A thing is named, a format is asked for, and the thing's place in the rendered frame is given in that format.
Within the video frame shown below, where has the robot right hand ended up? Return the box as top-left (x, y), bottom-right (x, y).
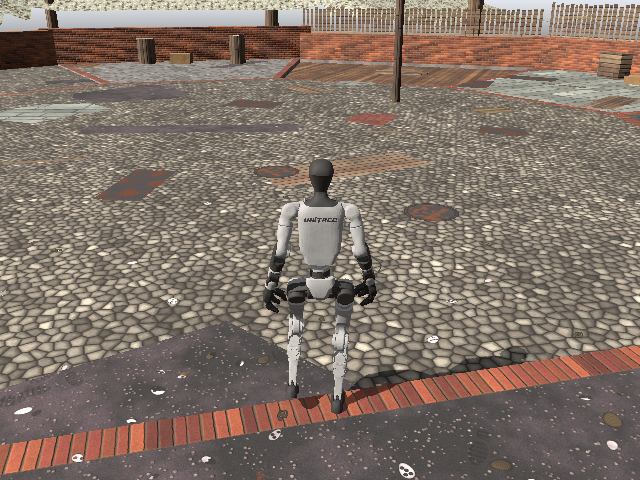
top-left (354, 281), bottom-right (377, 306)

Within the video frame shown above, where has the right robot foot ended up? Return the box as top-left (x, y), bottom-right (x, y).
top-left (331, 388), bottom-right (345, 414)

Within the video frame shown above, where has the right robot forearm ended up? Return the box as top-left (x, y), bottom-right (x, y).
top-left (357, 242), bottom-right (375, 286)

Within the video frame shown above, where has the humanoid robot head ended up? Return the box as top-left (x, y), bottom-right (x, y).
top-left (303, 159), bottom-right (338, 207)

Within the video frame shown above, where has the left robot forearm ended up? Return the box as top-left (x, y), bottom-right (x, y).
top-left (265, 243), bottom-right (285, 290)

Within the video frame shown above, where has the robot left hand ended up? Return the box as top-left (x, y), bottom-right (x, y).
top-left (263, 287), bottom-right (287, 313)

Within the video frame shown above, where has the robot right upper arm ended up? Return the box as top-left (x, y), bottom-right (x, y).
top-left (341, 202), bottom-right (368, 258)

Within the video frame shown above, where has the robot left upper arm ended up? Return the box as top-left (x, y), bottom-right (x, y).
top-left (275, 202), bottom-right (300, 259)

